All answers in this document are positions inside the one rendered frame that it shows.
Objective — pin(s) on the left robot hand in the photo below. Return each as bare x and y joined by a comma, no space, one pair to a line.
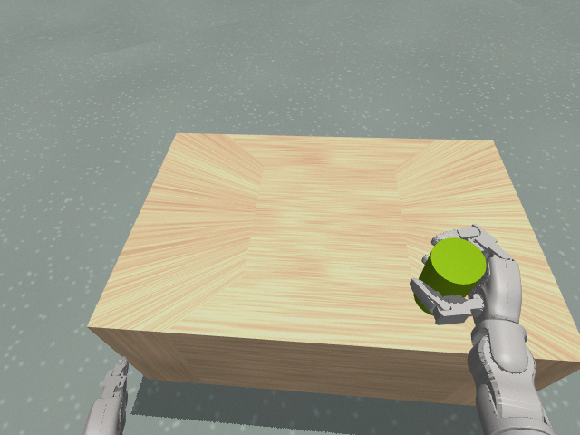
107,415

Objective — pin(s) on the right robot hand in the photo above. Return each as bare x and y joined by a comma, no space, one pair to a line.
498,293

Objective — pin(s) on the can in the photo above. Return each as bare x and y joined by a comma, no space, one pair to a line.
454,267

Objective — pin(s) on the right robot arm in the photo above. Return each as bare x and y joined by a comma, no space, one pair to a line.
504,369

